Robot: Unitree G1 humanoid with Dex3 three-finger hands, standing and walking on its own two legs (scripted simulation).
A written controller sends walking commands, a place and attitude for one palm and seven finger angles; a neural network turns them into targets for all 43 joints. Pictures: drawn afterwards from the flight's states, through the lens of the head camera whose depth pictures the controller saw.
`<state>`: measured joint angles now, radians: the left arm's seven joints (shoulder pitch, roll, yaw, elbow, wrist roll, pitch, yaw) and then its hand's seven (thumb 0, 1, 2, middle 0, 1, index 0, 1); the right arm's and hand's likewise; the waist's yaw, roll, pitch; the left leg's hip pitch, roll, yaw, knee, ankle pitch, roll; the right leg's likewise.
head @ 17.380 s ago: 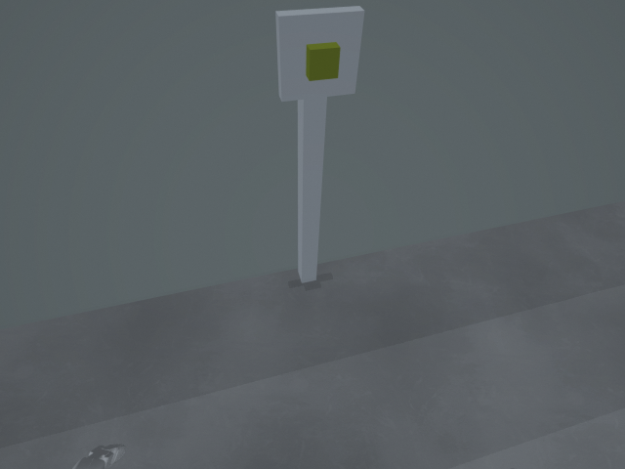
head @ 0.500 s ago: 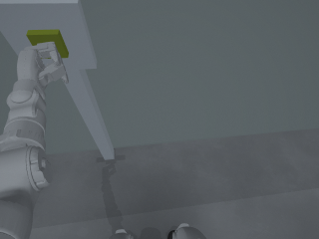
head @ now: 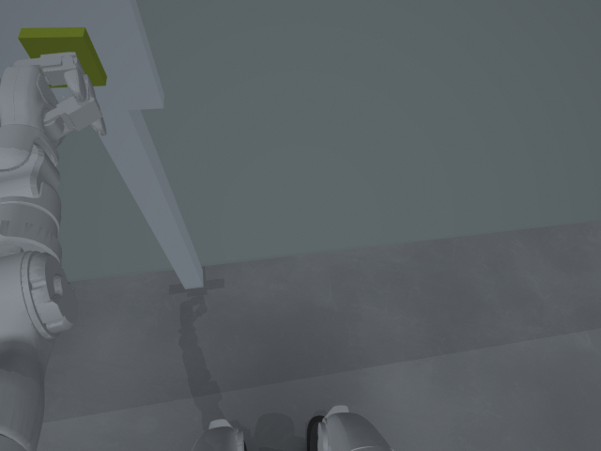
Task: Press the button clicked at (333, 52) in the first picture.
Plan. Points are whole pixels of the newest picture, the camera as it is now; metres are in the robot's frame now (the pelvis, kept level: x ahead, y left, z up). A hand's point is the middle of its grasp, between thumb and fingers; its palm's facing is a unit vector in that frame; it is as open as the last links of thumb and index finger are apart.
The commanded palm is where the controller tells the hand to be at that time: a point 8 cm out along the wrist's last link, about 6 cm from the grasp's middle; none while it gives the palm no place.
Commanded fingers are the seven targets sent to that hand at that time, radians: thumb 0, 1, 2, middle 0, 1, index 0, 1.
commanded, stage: pull the fist back off the button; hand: left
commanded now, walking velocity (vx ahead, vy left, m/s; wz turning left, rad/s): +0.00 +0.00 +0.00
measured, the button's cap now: (67, 54) +0.58 +0.24 +0.16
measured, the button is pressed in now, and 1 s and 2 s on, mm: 9 0 0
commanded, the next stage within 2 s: draw the hand back to the body in 0.94 s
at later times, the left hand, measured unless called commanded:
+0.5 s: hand (93, 120) +0.50 +0.21 +0.12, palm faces +0.07 -1.00 +0.01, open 2.8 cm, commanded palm +0.46 +0.26 +0.13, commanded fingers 0.00 0.90 0.90 -1.30 -1.50 -1.30 -1.50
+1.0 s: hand (74, 175) +0.42 +0.22 +0.12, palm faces +0.10 -1.00 +0.00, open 3.1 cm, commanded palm +0.40 +0.25 +0.13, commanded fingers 0.00 0.90 0.90 -1.30 -1.50 -1.30 -1.50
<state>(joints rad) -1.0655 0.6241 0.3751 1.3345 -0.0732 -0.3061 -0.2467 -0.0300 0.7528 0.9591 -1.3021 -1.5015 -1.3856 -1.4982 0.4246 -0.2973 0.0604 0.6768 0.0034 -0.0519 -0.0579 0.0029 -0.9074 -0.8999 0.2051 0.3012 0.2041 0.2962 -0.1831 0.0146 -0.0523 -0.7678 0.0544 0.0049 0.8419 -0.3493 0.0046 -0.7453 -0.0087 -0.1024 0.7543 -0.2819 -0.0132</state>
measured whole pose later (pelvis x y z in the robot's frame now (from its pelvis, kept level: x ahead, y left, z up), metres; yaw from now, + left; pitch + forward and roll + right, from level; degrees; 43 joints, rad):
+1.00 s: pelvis +0.05 +0.00 +0.02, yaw +0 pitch +7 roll -1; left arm -0.37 0.31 0.28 0.54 -0.21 -0.16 -0.20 0.01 0.90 0.90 -1.30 -1.50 -1.30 -1.50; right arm 0.25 -0.26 0.03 0.58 0.04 -0.04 -0.06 0.01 -0.91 -0.90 0.20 0.30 0.20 0.30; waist -0.01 0.03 -0.05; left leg -0.43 0.04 0.03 0.70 -0.38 0.00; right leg -0.43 -0.02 -0.08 0.65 -0.33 0.00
